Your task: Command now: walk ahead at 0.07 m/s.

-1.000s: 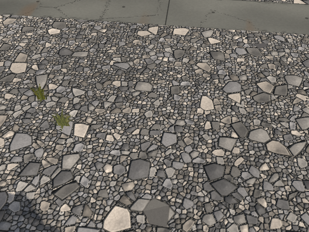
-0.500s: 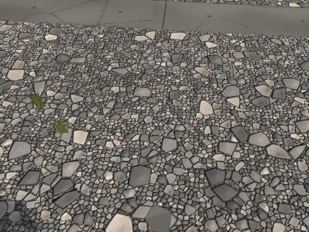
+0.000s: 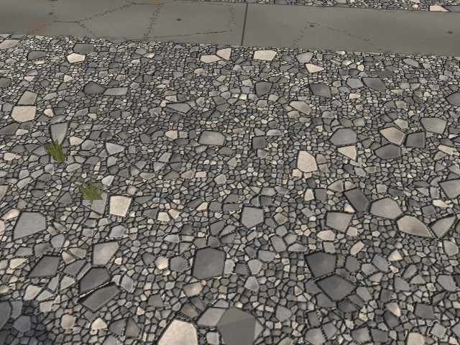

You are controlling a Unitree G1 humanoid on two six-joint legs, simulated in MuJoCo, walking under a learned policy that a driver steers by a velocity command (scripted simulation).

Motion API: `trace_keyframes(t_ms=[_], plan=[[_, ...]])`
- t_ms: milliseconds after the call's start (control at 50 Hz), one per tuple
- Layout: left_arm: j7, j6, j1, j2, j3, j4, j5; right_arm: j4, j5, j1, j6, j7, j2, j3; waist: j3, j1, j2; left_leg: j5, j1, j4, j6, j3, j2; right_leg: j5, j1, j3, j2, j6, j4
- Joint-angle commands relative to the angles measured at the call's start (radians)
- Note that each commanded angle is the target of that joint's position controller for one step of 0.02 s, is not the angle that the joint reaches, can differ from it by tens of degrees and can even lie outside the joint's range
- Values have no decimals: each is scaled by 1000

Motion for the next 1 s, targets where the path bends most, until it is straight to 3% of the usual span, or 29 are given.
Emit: trace_keyframes(t_ms=[20, 80, 120, 140, 160, 200, 240, 300, 320, 340, 360, 380, 400, 440, 480, 540, 620, 680, 720, 740, 760, 780, 800, 820, 840, 860, 900, 940, 1000], plan=[[0, 0, 104, 70, 14, 2, 1, -2, -2, 88, 1, -1, -69, -12, 72, 2, -4, -117, -46, -72, 26, -109, 86, -141, -58, 123, -97, -24, -99], [-7, 13, 133, 113, 38, -15, 4, -39, -14, 61, 8, 10, -83, -26, 159, 23, -49, -426, -203, 35, 56, -76, 30, -532, -111, 208, -120, -87, -127], [-7, 12, 202, 142, 56, -2, 5, -79, -26, 7, -2, 24, -36, -19, 180, 55, -136, -298, -313, 223, 43, 12, -8, -636, -45, 391, -253, -156, -242], [-7, 9, 201, 157, 66, -2, 8, -98, -36, -17, -12, 30, -38, -20, 184, 57, -147, -216, -328, 320, 38, 34, 21, -611, -49, 462, -325, -192, -288], [-8, 3, 193, 162, 71, -8, 11, -116, -35, -37, -21, 36, -61, -28, 175, 53, -118, -219, -353, 382, 37, 20, 43, -559, -47, 485, -351, -209, -312], [-12, -13, 155, 171, 79, -24, 14, -136, -29, -38, -36, 48, -77, -39, 144, 24, -75, -240, -365, 415, 35, -1, 68, -463, -24, 435, -338, -198, -303], [-14, -25, 106, 175, 83, -41, 6, -148, -19, -25, -46, 54, -63, -42, 142, -5, -94, -223, -260, 310, 36, 21, 58, -394, -87, 335, -284, -164, -274], [-19, -29, 60, 172, 88, -57, -1, -98, -9, 120, -53, 48, -42, -50, 131, -69, -58, -113, 75, 78, 35, 104, -22, -370, -267, 200, -188, -137, -134], [-22, -35, 50, 149, 82, -67, 5, -71, -13, 209, -58, 41, -66, -59, 111, -98, -7, -142, 216, 26, 40, 50, 6, -351, -357, 152, -147, -120, -12], [-31, -46, 14, 82, 64, -98, 10, -54, -27, 331, -68, 30, -141, -78, 72, -147, 199, -353, 318, -154, 71, -275, 233, -268, -460, 19, -44, -77, 317], [-44, -51, 1, 72, 63, -140, 14, -37, -17, 414, -58, 29, -233, -100, 82, -147, 330, -616, 335, -309, 170, -647, 412, -332, -649, -33, 34, -69, 562], [-56, -51, -32, 130, 74, -154, 44, -57, -21, 319, -50, 25, -198, -92, 155, -88, 181, -640, 213, -305, 199, -655, 425, -271, -664, 44, -48, -80, 705], [-67, -55, -68, 121, 74, -165, 39, -93, -17, 218, -56, 32, -175, -84, 178, -48, 86, -546, 144, -303, 184, -558, 385, -167, -657, 72, -78, -79, 726], [-78, -61, -61, 107, 74, -155, 26, -121, -10, 145, -77, 33, -147, -73, 146, -2, 36, -261, 121, -317, 147, -374, 304, -32, -587, 72, -105, -50, 680], [-82, -50, -63, 111, 80, -150, 27, -102, -9, 181, -91, 28, -119, -62, 110, 5, 43, 0, 163, -294, 129, -243, 251, 30, -573, 40, -96, -29, 660], [-80, -35, -159, 102, 79, -188, 22, -72, -10, 256, -97, 26, -112, -51, 102, -5, 70, 293, 201, -256, 129, -145, 224, 73, -616, 1, -83, -11, 613], [-81, -33, -362, 84, 62, -270, 11, -72, -12, 264, -102, 24, -117, -43, 137, -34, 95, 447, 156, -257, 130, -75, 197, 154, -545, -50, -51, -7, 362], [-78, -34, -411, 102, 60, -297, 5, -64, -13, 270, -106, 18, -144, -48, 137, -33, 115, 565, 183, -240, 131, -54, 218, 166, -440, -76, -25, -43, 231], [-63, -44, -328, 121, 68, -276, 8, -61, -15, 244, -109, 15, -156, -51, 96, 10, 109, 880, 218, -107, 112, -22, 218, 145, -313, -90, 22, -79, 195], [-53, -54, -214, 139, 78, -238, 8, -59, -15, 233, -108, 11, -167, -54, 40, 52, 110, 990, 235, 18, 97, -17, 210, 147, -209, -86, 52, -95, 177], [-46, -68, -61, 154, 89, -185, 11, -59, -7, 211, -105, 10, -180, -58, -31, 116, 100, 964, 218, 193, 77, -4, 188, 239, -52, -78, 58, -109, 89], [-38, -80, 62, 194, 103, -146, 33, -63, 6, 214, -104, 11, -169, -55, -104, 156, 87, 731, 86, 395, 61, 3, 151, 352, 157, -9, -30, -126, 70], [-39, -85, 156, 291, 122, -134, 54, -83, 15, 279, -99, 9, -100, -45, -244, 130, -91, -12, -113, 756, 41, 57, 37, 797, 390, 274, -334, -195, 168], [-48, -70, 145, 316, 131, -136, 15, -61, 56, 407, -84, 9, -79, -53, -405, 82, -190, -417, -284, 1037, 23, -45, -75, 944, 512, 595, -488, -370, 77], [-49, -60, 14, 269, 122, -171, -13, -72, 21, 317, -73, 8, -127, -64, -300, 47, -43, -298, -301, 1034, 24, -99, -3, 766, 335, 503, -433, -342, 0], [-47, -62, -85, 190, 97, -183, -13, -103, -5, 202, -70, 13, -116, -64, -140, 32, -32, -240, -329, 978, 18, -80, 25, 683, 174, 393, -382, -304, -51], [-33, -71, -108, 114, 73, -173, -5, -108, -29, 154, -49, 20, -98, -71, -34, -12, 9, -194, -261, 858, 14, -84, 73, 673, -17, 224, -312, -231, -119], [-25, -81, -89, 112, 63, -164, 5, -107, -30, 169, -19, 28, -69, -71, -27, -43, -10, -169, -172, 792, 10, -66, 62, 748, -110, 128, -283, -196, -131], [-18, -84, -93, 177, 72, -188, 12, -141, -25, 123, 9, 26, -83, -79, -48, -67, -43, -132, -205, 725, 5, -39, 52, 760, -118, 45, -278, -199, -124]])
